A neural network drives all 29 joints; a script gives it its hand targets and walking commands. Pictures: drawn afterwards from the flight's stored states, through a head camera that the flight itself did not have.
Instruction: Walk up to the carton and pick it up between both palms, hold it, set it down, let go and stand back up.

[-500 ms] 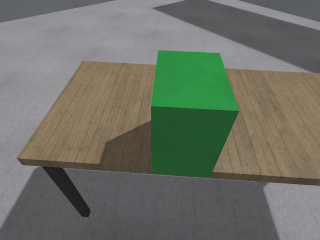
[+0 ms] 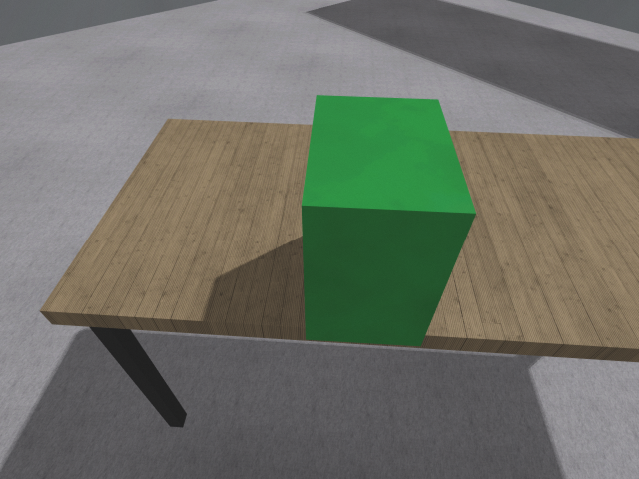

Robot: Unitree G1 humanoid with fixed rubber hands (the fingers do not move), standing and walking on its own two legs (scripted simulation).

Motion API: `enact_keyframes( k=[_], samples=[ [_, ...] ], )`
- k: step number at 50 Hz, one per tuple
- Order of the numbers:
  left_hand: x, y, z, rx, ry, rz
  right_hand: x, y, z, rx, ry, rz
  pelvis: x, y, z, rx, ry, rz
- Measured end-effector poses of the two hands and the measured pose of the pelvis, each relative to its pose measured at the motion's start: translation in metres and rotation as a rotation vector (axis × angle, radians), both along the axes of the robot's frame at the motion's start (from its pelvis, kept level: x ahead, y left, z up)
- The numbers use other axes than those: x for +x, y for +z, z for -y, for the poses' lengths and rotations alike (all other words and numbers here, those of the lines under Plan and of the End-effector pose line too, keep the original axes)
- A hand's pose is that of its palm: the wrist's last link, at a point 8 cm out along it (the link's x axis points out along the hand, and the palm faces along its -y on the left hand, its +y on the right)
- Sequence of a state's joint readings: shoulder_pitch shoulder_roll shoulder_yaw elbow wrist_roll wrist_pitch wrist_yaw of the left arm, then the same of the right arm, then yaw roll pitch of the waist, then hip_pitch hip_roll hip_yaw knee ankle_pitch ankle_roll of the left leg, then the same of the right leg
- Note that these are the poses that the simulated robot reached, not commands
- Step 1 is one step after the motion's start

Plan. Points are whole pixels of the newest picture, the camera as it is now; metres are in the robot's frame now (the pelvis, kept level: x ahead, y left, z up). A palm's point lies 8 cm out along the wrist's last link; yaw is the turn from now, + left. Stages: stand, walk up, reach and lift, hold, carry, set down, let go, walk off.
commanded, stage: stand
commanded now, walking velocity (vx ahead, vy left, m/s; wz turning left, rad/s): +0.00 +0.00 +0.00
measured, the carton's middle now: (369, 223) +0.49 -0.05 +0.05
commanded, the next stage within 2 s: none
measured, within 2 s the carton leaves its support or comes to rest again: neither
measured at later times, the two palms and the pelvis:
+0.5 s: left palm out of the picture +0.06 +0.29 -0.12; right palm out of the picture +0.08 -0.30 -0.12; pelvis +0.00 -0.01 +0.00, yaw +0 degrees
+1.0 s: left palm out of the picture +0.06 +0.29 -0.12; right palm out of the picture +0.09 -0.30 -0.12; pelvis +0.01 -0.01 +0.00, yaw +0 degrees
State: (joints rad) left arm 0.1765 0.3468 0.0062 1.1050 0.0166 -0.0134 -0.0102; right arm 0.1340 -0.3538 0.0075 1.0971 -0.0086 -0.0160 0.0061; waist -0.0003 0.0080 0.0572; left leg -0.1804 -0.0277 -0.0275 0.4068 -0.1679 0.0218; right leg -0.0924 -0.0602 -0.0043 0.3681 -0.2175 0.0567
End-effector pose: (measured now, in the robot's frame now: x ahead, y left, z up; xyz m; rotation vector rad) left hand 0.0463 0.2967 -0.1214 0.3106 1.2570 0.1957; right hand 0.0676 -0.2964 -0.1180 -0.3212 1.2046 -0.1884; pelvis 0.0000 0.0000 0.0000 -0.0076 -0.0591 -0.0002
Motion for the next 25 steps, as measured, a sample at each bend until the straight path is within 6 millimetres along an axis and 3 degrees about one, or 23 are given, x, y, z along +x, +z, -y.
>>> enact_keyframes(
  k=[13,25],
  samples=[
    [0.009,-0.002,0.011,-0.020,0.011,0.024,0.012,0.003,0.008,-0.010,0.008,0.013,0.002,0.000,0.004,0.001,0.006,-0.002],
    [0.009,0.002,0.005,0.003,0.027,0.019,0.016,0.002,0.008,-0.007,0.018,0.010,0.003,0.001,0.007,0.001,0.006,0.003]
  ],
)
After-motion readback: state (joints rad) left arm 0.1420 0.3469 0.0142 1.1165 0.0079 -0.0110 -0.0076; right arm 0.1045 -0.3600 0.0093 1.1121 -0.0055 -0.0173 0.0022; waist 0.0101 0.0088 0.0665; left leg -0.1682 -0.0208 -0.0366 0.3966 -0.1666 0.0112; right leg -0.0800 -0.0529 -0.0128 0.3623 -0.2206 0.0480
